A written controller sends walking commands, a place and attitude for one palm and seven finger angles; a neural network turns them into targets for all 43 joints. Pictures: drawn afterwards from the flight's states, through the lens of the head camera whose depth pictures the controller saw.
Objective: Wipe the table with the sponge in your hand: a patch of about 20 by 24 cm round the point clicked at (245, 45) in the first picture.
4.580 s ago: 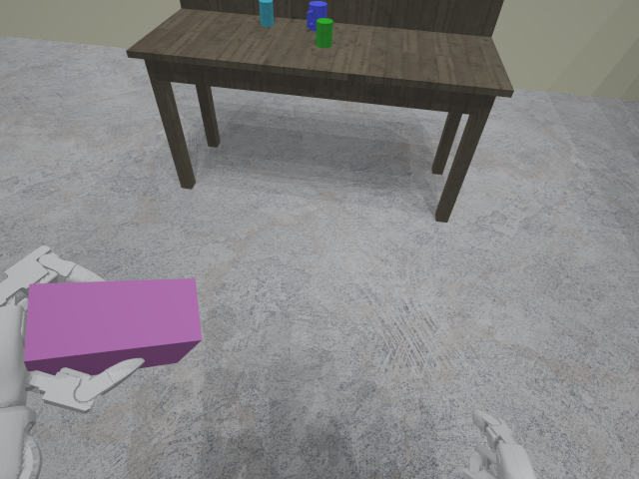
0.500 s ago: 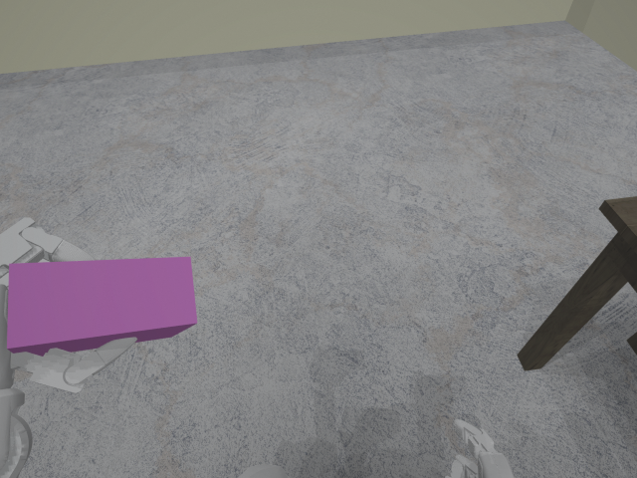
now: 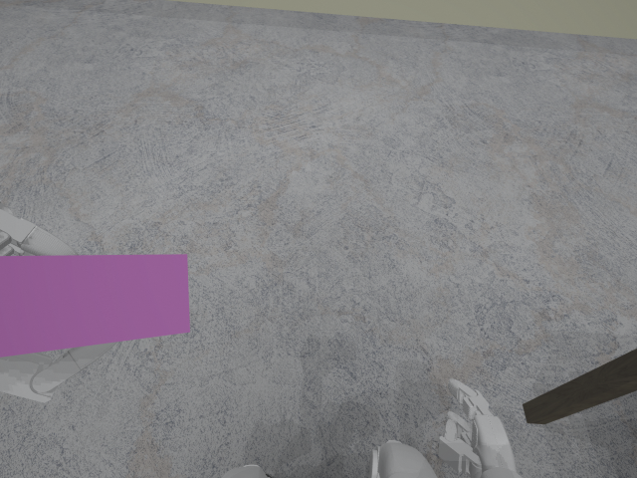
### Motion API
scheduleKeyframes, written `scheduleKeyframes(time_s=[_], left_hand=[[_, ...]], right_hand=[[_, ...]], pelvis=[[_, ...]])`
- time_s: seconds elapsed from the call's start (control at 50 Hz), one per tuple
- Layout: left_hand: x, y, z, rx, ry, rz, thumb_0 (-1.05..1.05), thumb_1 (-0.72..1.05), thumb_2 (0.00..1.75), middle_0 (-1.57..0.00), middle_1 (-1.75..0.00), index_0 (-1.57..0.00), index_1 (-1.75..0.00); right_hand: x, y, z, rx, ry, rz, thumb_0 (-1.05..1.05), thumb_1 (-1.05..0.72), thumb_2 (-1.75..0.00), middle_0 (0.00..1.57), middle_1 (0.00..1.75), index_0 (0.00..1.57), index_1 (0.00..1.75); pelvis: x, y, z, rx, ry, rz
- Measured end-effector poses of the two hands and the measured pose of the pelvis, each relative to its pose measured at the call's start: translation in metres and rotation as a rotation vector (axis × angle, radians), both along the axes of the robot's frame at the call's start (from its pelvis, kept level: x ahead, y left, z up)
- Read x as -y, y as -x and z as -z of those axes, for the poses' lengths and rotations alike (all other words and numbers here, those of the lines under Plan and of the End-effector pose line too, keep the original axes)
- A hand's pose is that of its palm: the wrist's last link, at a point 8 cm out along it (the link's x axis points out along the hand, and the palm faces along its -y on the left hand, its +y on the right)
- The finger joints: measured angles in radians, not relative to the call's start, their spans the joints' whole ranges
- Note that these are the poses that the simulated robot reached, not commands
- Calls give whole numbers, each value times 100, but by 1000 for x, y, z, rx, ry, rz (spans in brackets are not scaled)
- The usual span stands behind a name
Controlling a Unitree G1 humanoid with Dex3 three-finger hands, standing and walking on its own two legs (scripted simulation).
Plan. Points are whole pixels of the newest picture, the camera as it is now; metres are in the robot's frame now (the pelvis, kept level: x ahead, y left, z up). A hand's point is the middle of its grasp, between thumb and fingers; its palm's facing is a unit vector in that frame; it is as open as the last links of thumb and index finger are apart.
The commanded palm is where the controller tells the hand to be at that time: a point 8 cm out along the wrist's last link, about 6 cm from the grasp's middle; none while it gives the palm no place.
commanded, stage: walk to a spot facing it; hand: left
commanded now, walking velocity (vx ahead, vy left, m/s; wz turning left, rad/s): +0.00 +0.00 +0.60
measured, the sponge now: (115, 299) +0.24 +0.19 +0.18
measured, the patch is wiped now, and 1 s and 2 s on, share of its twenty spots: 0.00 0.00 0.00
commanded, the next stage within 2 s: none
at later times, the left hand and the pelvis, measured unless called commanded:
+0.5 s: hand (1, 387) +0.16 +0.23 +0.19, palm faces +0.61 -0.66 -0.44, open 9.8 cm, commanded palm +0.09 +0.26 +0.18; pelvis +0.03 -0.05 +0.00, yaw +18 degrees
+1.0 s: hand out of the picture +0.02 +0.19 +0.18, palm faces +0.81 -0.41 -0.42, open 9.8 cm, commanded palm -0.05 +0.20 +0.18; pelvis -0.01 -0.12 +0.01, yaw +36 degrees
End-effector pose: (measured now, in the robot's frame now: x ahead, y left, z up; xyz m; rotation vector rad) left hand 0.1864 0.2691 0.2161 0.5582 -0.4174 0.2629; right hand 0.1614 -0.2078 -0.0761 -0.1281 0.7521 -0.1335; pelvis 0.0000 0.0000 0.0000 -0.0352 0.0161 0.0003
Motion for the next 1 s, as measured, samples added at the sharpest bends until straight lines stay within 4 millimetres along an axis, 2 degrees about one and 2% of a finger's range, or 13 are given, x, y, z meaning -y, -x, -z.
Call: scheduleKeyframes(time_s=[0.06,0.12,0.2,0.24,0.3,0.38,0.5,0.54,0.62,0.7,0.78,0.9,1.0], left_hand=[[4,13,-5,-39,-4,-64,-1,-48,99,-78,-134,-79,-134],[7,24,-2,-79,-3,-165,-1,-48,99,-78,-134,-79,-134],[16,32,15,-97,25,-294,-1,-48,99,-78,-134,-79,-134],[20,33,24,-108,90,-335,-1,-48,99,-78,-134,-79,-134],[27,36,29,-127,140,-352,-1,-48,99,-78,-134,-79,-134],[31,42,21,-121,114,-335,-1,-48,100,-78,-134,-79,-134],[11,73,10,-30,46,-367,-1,-48,100,-78,-134,-79,-134],[2,85,14,6,41,-382,-1,-48,100,-78,-134,-79,-134],[-7,107,22,-21,50,-438,-1,-48,100,-78,-134,-79,-134],[6,135,16,-40,74,-478,-1,-48,100,-78,-134,-79,-134],[25,165,8,-62,62,-542,-1,-48,100,-78,-134,-79,-134],[52,203,15,-111,58,-710,-1,-48,100,-78,-134,-79,-134],[71,226,24,-117,169,-788,-1,-48,100,-78,-134,-79,-134]], right_hand=[[-10,-11,5,-22,-38,-69,1,-90,-90,20,30,20,30],[-10,-24,14,-40,-57,-141,1,-90,-90,21,30,20,30],[7,-50,32,-34,-45,-226,1,-90,-90,21,30,21,30],[20,-62,33,-43,-7,-257,1,-90,-90,21,30,21,30],[38,-78,22,-35,48,-258,1,-90,-90,21,30,20,30],[54,-98,-2,15,118,-237,1,-91,-90,20,30,20,30],[48,-115,-21,78,202,-273,1,-91,-90,20,29,20,30],[38,-116,-19,95,202,-281,1,-91,-90,20,29,20,30],[8,-101,-13,63,125,-362,1,-91,-90,20,29,20,30],[-19,-81,-7,18,44,-471,1,-91,-90,20,29,20,30],[-33,-68,4,-16,-15,-561,1,-90,-90,20,30,20,30],[-28,-69,28,-39,-56,-671,1,-90,-90,21,30,21,30],[-3,-77,19,-51,23,-701,1,-90,-90,21,30,21,30]], pelvis=[[10,-11,-5,-6,10,-39],[25,-21,-4,1,8,-79],[47,-29,9,19,-21,-131],[52,-30,7,33,-36,-166],[57,-32,1,42,-65,-202],[61,-33,-5,30,-87,-251],[51,-28,4,3,-69,-319],[47,-23,12,8,-71,-334],[52,-15,6,21,-39,-393],[61,-9,-2,24,-9,-451],[75,-4,-4,21,0,-503],[109,6,6,29,-23,-567],[123,15,-5,29,-77,-635]])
